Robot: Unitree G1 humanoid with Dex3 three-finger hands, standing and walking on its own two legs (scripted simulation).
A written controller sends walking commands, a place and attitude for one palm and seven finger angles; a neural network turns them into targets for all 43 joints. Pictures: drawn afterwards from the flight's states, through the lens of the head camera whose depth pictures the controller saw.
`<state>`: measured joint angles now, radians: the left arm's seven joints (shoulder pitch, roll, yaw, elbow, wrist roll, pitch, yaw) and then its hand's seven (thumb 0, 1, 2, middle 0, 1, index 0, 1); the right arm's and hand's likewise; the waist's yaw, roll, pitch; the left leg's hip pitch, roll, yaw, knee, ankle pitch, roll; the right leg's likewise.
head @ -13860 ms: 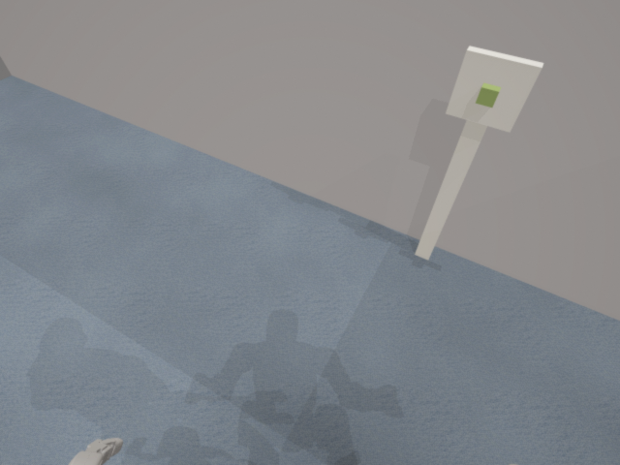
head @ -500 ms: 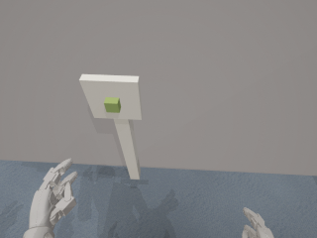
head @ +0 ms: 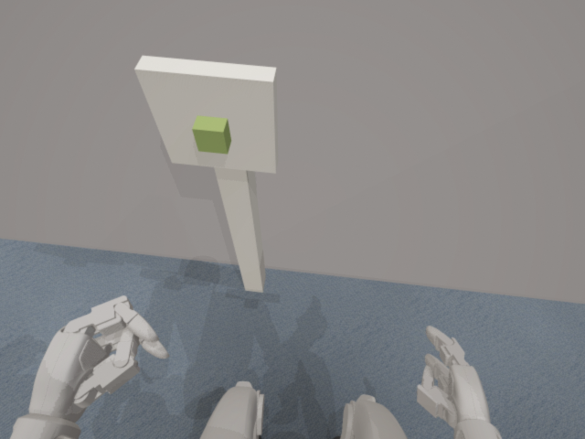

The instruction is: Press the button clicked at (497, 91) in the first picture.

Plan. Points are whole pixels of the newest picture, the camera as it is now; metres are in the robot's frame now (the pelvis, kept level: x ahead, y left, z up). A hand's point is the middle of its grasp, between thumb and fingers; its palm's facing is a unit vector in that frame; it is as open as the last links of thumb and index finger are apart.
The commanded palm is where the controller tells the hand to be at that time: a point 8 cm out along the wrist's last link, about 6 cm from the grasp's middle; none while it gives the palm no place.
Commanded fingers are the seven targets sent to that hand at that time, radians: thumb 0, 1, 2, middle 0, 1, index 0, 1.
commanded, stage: raise the hand and make a fist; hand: left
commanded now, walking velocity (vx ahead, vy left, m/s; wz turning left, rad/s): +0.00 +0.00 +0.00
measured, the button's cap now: (213, 133) +0.51 +0.17 +0.08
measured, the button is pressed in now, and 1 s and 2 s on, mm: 0 0 0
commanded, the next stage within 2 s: aim a knuckle at the button in 1.28 s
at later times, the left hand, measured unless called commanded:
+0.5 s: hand (129, 349) +0.21 +0.20 +0.06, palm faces -0.02 -1.00 -0.07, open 3.1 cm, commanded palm +0.18 +0.26 +0.07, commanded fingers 0.00 0.90 0.90 -1.30 -1.50 -1.30 -1.50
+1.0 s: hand (133, 317) +0.24 +0.20 +0.07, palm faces -0.03 -1.00 -0.06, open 3.1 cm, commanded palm +0.21 +0.26 +0.08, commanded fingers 0.00 0.90 0.90 -1.30 -1.50 -1.30 -1.50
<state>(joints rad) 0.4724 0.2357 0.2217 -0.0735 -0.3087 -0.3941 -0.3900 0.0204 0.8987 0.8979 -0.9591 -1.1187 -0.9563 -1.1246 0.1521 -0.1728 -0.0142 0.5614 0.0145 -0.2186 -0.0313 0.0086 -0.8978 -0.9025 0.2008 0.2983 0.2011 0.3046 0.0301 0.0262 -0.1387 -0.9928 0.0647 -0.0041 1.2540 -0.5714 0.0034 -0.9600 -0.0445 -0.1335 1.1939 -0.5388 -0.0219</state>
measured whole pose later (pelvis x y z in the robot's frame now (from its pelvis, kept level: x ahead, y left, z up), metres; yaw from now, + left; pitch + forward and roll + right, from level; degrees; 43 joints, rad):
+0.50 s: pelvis +0.00 +0.00 +0.01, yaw +0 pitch +16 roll -3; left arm 0.45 0.26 0.20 -0.05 -0.28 -0.40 -0.30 0.02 0.90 0.90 -1.30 -1.49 -1.30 -1.50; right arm 0.23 -0.22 -0.01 0.51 0.02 -0.19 -0.05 0.01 -0.90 -0.90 0.20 0.30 0.20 0.30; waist -0.01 0.02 -0.15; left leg -0.92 0.06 0.01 1.19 -0.54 0.01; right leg -0.89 -0.04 -0.13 1.12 -0.51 -0.01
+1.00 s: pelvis +0.01 +0.00 +0.02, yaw +0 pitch +15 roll -2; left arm 0.35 0.27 0.23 0.03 -0.30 -0.37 -0.33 0.02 0.90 0.90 -1.30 -1.49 -1.30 -1.50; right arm 0.24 -0.24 0.01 0.52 0.03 -0.18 -0.05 0.01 -0.90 -0.90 0.20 0.30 0.20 0.30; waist -0.01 0.03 -0.14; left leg -0.86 0.06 0.01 1.13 -0.53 0.01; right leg -0.83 -0.04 -0.12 1.07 -0.50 -0.02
